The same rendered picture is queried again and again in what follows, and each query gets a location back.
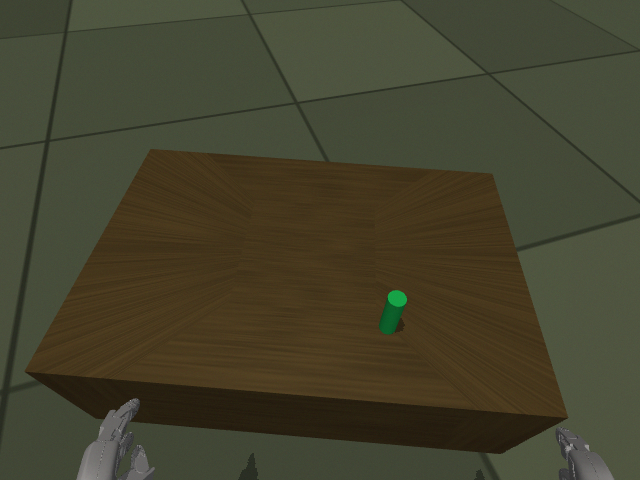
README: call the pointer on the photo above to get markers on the left robot hand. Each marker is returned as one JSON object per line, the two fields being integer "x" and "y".
{"x": 102, "y": 457}

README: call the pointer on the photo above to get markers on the right robot hand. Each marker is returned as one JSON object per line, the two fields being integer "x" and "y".
{"x": 583, "y": 465}

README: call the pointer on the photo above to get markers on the can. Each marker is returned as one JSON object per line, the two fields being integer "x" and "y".
{"x": 392, "y": 312}

